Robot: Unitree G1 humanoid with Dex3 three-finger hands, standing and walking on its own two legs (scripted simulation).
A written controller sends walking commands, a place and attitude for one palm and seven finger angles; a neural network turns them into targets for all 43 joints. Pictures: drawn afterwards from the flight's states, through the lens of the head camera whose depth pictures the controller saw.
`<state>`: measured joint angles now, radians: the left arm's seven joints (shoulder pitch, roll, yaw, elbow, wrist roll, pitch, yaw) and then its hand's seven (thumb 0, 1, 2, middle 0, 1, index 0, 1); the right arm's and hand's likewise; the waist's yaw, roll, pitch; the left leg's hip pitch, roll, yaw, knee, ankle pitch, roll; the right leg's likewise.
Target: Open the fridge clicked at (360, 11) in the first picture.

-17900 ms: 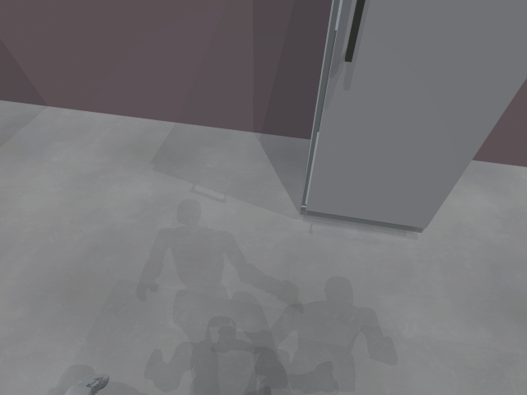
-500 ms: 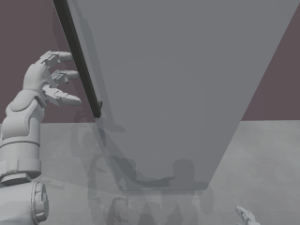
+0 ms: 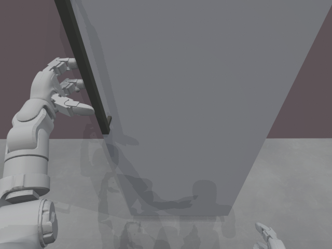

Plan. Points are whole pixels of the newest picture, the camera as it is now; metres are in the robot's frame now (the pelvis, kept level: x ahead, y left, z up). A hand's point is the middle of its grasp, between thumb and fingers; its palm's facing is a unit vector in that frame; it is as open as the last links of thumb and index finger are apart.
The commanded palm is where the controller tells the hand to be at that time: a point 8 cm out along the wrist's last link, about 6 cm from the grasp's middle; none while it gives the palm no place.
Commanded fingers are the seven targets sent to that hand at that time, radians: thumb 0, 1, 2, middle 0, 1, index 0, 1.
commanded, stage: slide the fingers in behind the handle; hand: left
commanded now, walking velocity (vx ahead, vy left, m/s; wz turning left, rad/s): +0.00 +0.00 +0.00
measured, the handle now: (90, 72) +0.43 +0.20 +0.24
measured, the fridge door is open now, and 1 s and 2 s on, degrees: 0 0 0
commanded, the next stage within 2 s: grip the handle and tug to test in 1.86 s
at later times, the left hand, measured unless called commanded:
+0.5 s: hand (78, 95) +0.38 +0.22 +0.22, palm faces +0.05 -1.00 -0.02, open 14.0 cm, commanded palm +0.35 +0.26 +0.22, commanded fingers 0.00 -0.50 0.30 -0.30 -1.20 -0.30 -1.20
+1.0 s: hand (90, 91) +0.39 +0.19 +0.22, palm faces +0.04 -1.00 -0.01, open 13.9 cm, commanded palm +0.36 +0.25 +0.22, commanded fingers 0.00 -0.50 0.30 -0.30 -1.20 -0.30 -1.20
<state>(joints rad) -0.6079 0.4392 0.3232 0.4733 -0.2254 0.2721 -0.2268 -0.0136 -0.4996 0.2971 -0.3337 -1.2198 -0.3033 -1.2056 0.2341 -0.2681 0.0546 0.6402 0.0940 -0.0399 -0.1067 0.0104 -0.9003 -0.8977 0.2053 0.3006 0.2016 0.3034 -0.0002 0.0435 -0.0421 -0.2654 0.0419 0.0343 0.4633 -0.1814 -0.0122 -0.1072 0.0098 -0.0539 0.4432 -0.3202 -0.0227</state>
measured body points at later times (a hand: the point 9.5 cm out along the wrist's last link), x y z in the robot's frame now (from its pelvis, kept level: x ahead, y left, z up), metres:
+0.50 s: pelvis -0.01 +0.00 +0.00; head -0.03 -0.01 +0.45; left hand +0.37 +0.27 +0.22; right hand +0.14 -0.24 -0.09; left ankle +0.04 +0.13 -0.74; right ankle -0.05 -0.10 -0.74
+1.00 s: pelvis +0.00 +0.01 +0.00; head -0.02 -0.01 +0.45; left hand +0.38 +0.25 +0.22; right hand +0.14 -0.24 -0.10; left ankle +0.04 +0.13 -0.74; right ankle -0.05 -0.10 -0.74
